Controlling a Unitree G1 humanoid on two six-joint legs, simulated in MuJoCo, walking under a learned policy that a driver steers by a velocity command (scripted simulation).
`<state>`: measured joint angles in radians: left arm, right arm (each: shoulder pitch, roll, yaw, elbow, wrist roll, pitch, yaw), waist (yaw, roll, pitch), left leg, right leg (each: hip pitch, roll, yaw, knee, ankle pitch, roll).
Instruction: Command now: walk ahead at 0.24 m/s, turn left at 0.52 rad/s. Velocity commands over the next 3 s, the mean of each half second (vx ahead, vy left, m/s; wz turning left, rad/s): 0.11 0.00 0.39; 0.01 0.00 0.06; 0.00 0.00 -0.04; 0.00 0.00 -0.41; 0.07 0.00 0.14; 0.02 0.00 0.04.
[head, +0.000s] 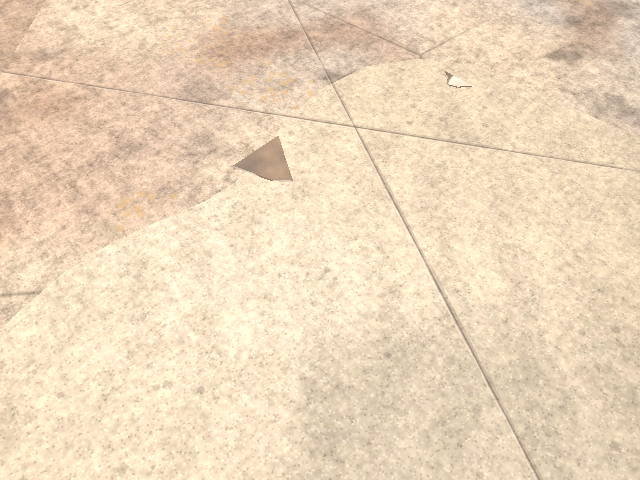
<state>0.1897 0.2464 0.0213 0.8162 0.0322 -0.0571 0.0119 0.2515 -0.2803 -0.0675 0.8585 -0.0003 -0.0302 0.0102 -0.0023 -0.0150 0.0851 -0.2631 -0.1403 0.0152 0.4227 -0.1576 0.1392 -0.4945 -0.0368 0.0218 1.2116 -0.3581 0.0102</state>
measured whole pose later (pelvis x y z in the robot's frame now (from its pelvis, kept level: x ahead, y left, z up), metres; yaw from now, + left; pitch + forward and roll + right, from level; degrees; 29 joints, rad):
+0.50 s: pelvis +0.14 -0.05 +0.00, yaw +13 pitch -1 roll +1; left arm 0.18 0.25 -0.01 0.77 0.01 0.00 0.03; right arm 0.22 -0.30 -0.06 0.83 -0.02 0.05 -0.02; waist -0.01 0.04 0.07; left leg -0.31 -0.15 -0.13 0.96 -0.52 0.01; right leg -0.30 0.03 -0.01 0.47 -0.16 -0.05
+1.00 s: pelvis +0.14 -0.03 +0.01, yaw +12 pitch -2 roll +0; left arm 0.24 0.24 0.00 1.00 0.01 0.01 0.01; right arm 0.24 -0.22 0.01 1.06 -0.01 0.00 -0.03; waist 0.02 -0.01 0.02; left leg -0.09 -0.05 -0.06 0.38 -0.26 0.03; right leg -0.21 0.03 0.01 0.38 -0.13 -0.02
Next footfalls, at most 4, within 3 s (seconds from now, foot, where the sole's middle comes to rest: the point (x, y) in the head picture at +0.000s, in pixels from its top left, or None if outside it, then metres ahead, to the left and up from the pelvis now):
0.36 right None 0.25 -0.11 -0.77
0.72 left None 0.13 0.08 -0.77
2.18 left None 0.21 0.07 -0.77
2.50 right None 0.30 -0.13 -0.77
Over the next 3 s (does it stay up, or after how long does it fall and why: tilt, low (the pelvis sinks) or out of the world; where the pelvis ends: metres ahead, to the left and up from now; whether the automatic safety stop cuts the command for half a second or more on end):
stays up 0.25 -0.06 0.01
